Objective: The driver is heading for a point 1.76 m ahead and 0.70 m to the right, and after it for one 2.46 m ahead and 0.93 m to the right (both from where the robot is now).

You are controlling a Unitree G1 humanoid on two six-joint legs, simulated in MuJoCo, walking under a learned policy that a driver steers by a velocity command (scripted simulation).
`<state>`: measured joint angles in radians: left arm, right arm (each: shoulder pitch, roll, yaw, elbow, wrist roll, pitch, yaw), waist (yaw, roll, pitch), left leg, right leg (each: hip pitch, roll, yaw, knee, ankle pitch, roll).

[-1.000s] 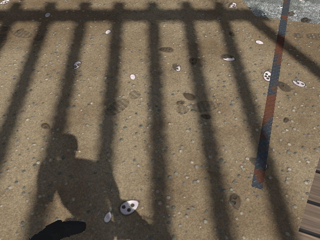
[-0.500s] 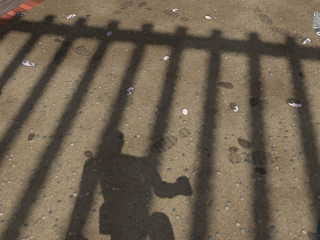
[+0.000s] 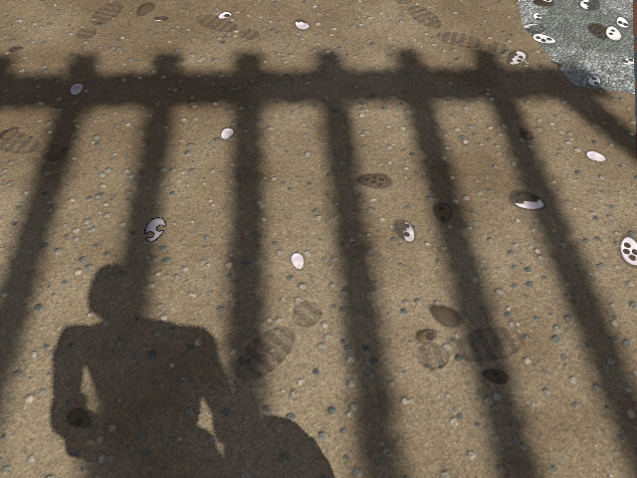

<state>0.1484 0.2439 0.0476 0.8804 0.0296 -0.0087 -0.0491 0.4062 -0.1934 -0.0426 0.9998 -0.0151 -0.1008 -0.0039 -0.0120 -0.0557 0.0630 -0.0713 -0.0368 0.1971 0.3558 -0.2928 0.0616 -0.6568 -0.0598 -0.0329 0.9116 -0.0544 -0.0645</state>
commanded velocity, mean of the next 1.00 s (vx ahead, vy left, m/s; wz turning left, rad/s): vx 0.50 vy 0.00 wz -0.54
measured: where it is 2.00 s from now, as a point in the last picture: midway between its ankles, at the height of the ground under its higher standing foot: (493, 284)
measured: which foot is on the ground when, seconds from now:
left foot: down 0.00-0.18, up 0.20-0.68, down 0.70-1.00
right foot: up 0.00-0.18, down 0.20-0.72, up 0.74-1.00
